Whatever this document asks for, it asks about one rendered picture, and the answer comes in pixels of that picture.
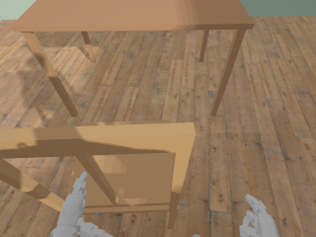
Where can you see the right robot hand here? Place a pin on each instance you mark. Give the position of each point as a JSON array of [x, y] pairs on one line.
[[263, 224]]

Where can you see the left robot hand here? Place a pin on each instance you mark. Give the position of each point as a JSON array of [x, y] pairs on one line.
[[73, 208]]

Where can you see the left robot forearm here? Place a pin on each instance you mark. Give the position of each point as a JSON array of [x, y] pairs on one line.
[[64, 231]]

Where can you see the table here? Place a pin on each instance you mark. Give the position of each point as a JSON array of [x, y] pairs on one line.
[[133, 15]]

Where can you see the chair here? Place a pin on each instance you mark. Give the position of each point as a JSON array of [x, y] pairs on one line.
[[132, 166]]

